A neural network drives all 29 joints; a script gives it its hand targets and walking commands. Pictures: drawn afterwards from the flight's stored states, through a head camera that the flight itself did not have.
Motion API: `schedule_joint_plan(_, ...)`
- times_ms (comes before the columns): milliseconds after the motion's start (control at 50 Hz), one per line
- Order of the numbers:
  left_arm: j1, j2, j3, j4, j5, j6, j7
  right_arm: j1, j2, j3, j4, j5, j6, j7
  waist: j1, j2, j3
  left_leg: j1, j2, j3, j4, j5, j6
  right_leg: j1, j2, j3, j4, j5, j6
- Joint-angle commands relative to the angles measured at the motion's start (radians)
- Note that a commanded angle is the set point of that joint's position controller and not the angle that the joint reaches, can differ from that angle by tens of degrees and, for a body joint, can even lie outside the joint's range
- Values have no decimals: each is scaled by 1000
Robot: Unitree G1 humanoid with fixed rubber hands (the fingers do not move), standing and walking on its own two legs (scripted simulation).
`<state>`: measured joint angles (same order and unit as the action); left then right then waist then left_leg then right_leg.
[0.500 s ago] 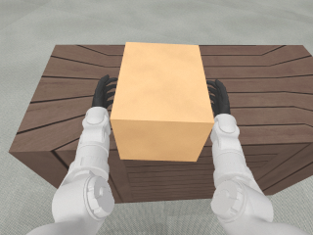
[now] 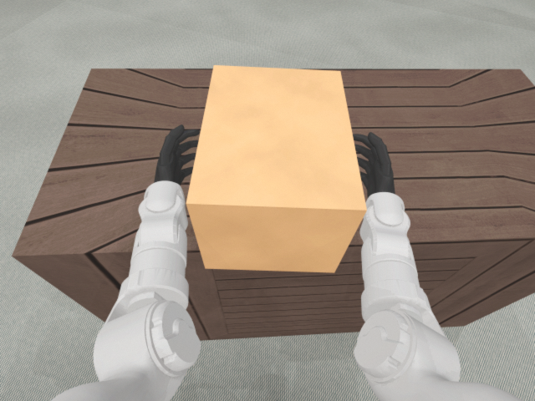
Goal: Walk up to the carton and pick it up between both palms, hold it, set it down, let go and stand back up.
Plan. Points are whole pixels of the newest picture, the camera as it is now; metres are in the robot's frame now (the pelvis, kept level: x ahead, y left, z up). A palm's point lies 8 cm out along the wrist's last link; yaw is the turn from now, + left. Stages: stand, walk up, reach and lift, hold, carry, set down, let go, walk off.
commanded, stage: set down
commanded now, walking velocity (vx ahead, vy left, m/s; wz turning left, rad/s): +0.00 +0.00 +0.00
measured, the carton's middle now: (273, 168) +0.49 +0.00 +0.03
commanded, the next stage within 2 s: none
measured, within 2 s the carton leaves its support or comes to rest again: neither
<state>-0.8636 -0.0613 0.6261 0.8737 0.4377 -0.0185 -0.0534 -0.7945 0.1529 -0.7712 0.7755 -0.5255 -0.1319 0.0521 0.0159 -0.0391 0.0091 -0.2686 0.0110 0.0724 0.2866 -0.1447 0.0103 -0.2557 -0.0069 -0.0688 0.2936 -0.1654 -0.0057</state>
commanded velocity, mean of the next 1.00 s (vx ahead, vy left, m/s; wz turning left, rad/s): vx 0.00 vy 0.00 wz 0.00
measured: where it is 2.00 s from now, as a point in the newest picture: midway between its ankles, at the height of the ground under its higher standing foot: outside the picture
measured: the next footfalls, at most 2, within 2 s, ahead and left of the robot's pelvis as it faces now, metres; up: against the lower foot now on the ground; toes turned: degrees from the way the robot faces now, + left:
none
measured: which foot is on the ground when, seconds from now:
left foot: down 0.00-1.00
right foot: down 0.00-1.00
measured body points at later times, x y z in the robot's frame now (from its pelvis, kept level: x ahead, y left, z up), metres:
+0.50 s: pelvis -0.01 +0.00 -0.02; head +0.07 +0.02 +0.43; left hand +0.47 +0.17 +0.06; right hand +0.45 -0.16 +0.06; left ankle -0.01 +0.11 -0.75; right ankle -0.02 -0.11 -0.75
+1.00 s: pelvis -0.03 -0.01 -0.03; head +0.06 +0.00 +0.41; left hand +0.47 +0.21 +0.08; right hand +0.47 -0.22 +0.09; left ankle -0.01 +0.11 -0.75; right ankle -0.02 -0.11 -0.75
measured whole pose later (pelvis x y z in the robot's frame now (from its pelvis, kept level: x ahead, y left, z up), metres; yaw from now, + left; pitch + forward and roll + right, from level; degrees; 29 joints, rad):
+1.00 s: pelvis -0.03 -0.01 -0.03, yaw -1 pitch +26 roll -1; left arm -1.17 0.37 -0.15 1.38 -0.38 -0.13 0.02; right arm -1.13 -0.37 0.10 1.32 0.45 -0.10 0.00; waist 0.01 -0.02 -0.28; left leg -0.85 0.06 0.05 0.61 -0.21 -0.01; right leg -0.82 0.03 -0.09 0.56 -0.20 -0.04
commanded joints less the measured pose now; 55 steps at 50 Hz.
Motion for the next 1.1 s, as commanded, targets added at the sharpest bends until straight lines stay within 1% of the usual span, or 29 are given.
schedule_joint_plan(0, -454, -318, -168, 7, 30, 11, -49, -434, 322, 242, 36, -43, 10, 96, -9, 28, -482, 285, 2, 45, 37, 336, -3, 71, 13, -60, -12, 217, 81)
schedule_joint_plan(60, -463, -308, -168, 2, 29, 8, -44, -439, 308, 232, 38, -52, 9, 97, -3, 32, -496, 311, 6, 48, 48, 362, -10, 48, 17, -63, -15, 203, 80)
schedule_joint_plan(100, -468, -272, -163, 3, 27, 4, -32, -434, 269, 218, 44, -59, 10, 94, 3, 33, -504, 323, 8, 51, 58, 382, -15, 30, 19, -61, -16, 192, 78)
schedule_joint_plan(140, -468, -196, -149, 7, 21, -5, -12, -418, 195, 203, 52, -53, 12, 79, 7, 32, -510, 315, 8, 56, 64, 392, -18, 21, 19, -52, -16, 185, 77)
schedule_joint_plan(160, -469, -139, -142, 6, 13, -12, 3, -408, 137, 196, 59, -41, 10, 66, 10, 32, -517, 308, 8, 59, 67, 396, -19, 17, 19, -47, -14, 183, 75)
schedule_joint_plan(180, -467, -59, -138, 0, -3, -21, 26, -394, 47, 191, 69, -15, 5, 48, 13, 32, -528, 300, 7, 61, 71, 403, -20, 12, 19, -40, -11, 180, 73)
schedule_joint_plan(200, -474, 30, -152, -9, -34, -34, 56, -395, -46, 203, 74, 34, -2, 24, 16, 40, -548, 289, 7, 60, 78, 413, -19, 7, 22, -32, -8, 183, 68)
schedule_joint_plan(220, -499, 91, -197, -1, -85, -50, 88, -428, -105, 241, 82, 104, -6, -1, 17, 50, -580, 262, 8, 53, 90, 416, -19, -8, 28, -21, -4, 193, 58)
schedule_joint_plan(260, -561, 181, -300, 69, -207, -77, 147, -492, -182, 335, 136, 237, 2, -44, 13, 70, -668, 167, 13, 36, 118, 379, -19, -35, 39, 8, 19, 236, 34)
schedule_joint_plan(280, -597, 215, -343, 115, -267, -90, 168, -528, -207, 382, 174, 296, 9, -60, 12, 72, -710, 117, 17, 28, 130, 346, -19, -40, 40, 18, 36, 254, 23)
schedule_joint_plan(320, -659, 279, -417, 212, -372, -121, 191, -595, -266, 459, 231, 391, 9, -86, 12, 80, -808, 55, 23, 12, 163, 318, -29, -39, 36, 28, 78, 296, 8)
schedule_joint_plan(360, -708, 329, -484, 295, -464, -157, 200, -646, -329, 520, 266, 477, 0, -108, 20, 86, -900, 48, 26, -3, 219, 349, -47, -57, 34, 24, 116, 336, 6)
schedule_joint_plan(420, -740, 401, -561, 410, -568, -204, 191, -688, -420, 599, 318, 591, -22, -131, 18, 83, -990, 83, 34, -27, 301, 452, -73, -117, 38, 8, 158, 396, 11)
schedule_joint_plan(480, -741, 444, -593, 480, -604, -228, 172, -702, -496, 651, 383, 660, -52, -138, 12, 80, -1012, 101, 37, -36, 345, 535, -92, -162, 44, -1, 181, 443, 17)
schedule_joint_plan(560, -739, 474, -633, 521, -644, -249, 145, -720, -571, 704, 443, 732, -83, -131, -1, 80, -994, 62, 35, -36, 344, 527, -105, -171, 48, -5, 205, 472, 23)
schedule_joint_plan(680, -784, 518, -719, 499, -743, -279, 109, -756, -649, 776, 476, 837, -104, -95, -13, 94, -1017, 9, 29, -36, 341, 470, -104, -214, 50, -11, 228, 440, 24)
schedule_joint_plan(740, -826, 530, -762, 444, -797, -278, 99, -789, -672, 809, 452, 895, -101, -72, -13, 104, -1077, -16, 26, -35, 353, 448, -97, -230, 49, -12, 250, 436, 29)
schedule_joint_plan(800, -860, 536, -791, 372, -836, -257, 92, -826, -682, 836, 406, 942, -85, -53, -11, 100, -1152, -51, 20, -33, 373, 431, -83, -220, 46, -7, 279, 457, 36)
schedule_joint_plan(860, -872, 555, -791, 321, -847, -216, 84, -853, -688, 851, 370, 969, -52, -45, -8, 76, -1193, -102, 12, -33, 376, 398, -63, -170, 40, 7, 298, 488, 42)
schedule_joint_plan(960, -863, 626, -748, 310, -815, -146, 77, -867, -721, 849, 339, 978, 0, -57, -3, 26, -1168, -203, -2, -31, 324, 305, -35, -43, 27, 35, 298, 502, 56)
schedule_joint_plan(1020, -867, 653, -724, 306, -793, -108, 81, -875, -729, 836, 317, 965, 32, -70, -2, 15, -1143, -220, -7, -32, 284, 269, -30, 10, 23, 42, 282, 498, 59)
schedule_joint_plan(1080, -882, 662, -714, 307, -784, -74, 87, -883, -729, 820, 304, 947, 65, -81, -6, 20, -1113, -203, -8, -33, 251, 247, -31, 28, 23, 40, 260, 483, 55)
